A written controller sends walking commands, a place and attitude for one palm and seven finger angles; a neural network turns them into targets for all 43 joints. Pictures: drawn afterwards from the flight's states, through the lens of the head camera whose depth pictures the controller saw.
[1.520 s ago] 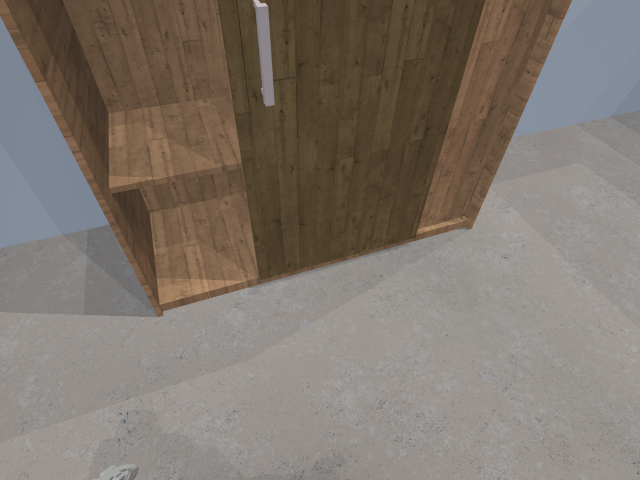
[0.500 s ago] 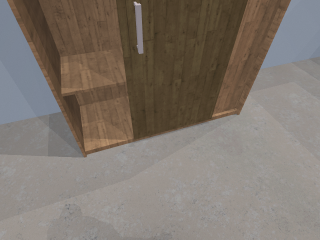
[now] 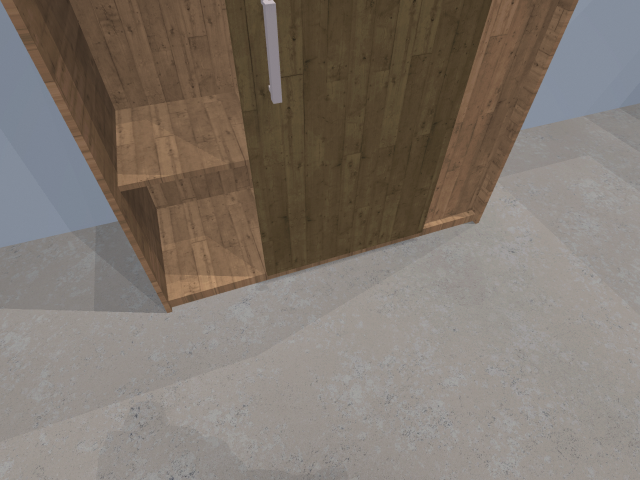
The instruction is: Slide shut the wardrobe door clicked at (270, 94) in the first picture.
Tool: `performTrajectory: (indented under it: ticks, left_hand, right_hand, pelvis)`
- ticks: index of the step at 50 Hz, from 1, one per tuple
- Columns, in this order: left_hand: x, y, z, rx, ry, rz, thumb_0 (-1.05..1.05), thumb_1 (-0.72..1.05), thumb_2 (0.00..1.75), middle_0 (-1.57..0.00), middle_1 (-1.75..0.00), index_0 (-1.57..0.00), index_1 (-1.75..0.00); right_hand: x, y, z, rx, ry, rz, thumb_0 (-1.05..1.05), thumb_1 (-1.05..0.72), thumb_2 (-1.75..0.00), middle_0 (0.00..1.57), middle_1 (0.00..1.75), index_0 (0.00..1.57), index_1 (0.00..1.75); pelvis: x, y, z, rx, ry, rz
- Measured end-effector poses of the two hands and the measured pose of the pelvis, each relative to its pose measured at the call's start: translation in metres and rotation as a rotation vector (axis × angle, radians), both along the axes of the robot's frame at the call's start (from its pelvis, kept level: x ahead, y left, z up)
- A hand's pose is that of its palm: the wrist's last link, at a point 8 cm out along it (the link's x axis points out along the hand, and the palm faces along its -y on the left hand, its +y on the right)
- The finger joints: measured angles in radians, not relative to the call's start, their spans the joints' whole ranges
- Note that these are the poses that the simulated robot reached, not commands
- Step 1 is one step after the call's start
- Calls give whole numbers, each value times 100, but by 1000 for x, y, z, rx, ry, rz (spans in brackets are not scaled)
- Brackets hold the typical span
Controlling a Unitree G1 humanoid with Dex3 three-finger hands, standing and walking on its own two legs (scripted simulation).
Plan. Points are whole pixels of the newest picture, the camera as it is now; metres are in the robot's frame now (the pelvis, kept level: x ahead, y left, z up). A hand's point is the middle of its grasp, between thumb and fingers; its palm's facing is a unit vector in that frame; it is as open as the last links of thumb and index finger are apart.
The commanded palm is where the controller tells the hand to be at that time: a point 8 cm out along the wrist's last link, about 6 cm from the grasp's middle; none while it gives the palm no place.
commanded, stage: turn to face it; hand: right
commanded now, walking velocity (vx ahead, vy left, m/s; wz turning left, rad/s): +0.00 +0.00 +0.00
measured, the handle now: (270, 52) +0.94 +0.17 +0.11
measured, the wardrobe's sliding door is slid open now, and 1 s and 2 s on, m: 0.37 0.37 0.37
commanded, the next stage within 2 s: take the last steps up to it in 0.84 s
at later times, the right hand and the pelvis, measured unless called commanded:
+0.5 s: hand out of the picture +0.06 -0.18 -0.18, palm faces -0.14 +0.96 -0.26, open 7.4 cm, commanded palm none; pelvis -0.02 +0.02 -0.02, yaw +10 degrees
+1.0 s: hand out of the picture +0.10 -0.23 -0.18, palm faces -0.28 +0.94 -0.19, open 7.4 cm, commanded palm none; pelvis -0.02 -0.05 +0.00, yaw +21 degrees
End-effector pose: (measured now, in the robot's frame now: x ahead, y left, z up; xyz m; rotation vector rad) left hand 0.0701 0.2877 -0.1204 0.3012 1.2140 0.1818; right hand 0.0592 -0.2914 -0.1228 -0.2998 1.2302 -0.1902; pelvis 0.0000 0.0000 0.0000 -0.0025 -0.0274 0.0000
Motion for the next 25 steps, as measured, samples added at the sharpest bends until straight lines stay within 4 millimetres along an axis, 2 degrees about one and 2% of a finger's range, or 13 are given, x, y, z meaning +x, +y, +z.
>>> performTrajectory:
  ticks: [6,10,17,22,25]
  left_hand:
    - [5,-1,0,2,-17,8,0,90,90,-21,-30,-21,-30]
    - [1,-8,-4,-10,-37,45,0,90,90,-21,-30,-21,-30]
    - [-30,-22,-23,-66,-24,133,0,90,90,-21,-30,-21,-30]
    - [-56,-17,-45,-109,0,199,0,90,90,-21,-30,-21,-30]
    - [-66,-14,-47,-115,32,220,0,90,90,-21,-30,-21,-30]
  right_hand:
    - [5,0,0,-2,-5,5,0,-91,-90,20,29,20,30]
    - [6,7,-6,7,17,20,0,-91,-90,20,29,20,30]
    - [7,32,-22,54,55,79,0,-91,-90,20,29,20,30]
    - [7,56,-27,60,53,114,0,-91,-90,20,29,20,30]
    - [1,66,-24,63,40,112,0,-91,-90,20,29,20,30]
  pelvis:
    - [1,-1,-1,0,1,17]
    - [-1,-1,-4,-2,6,55]
    - [-9,3,-14,-21,13,121]
    - [-15,14,-26,-20,-2,168]
    - [-19,17,-24,-20,8,170]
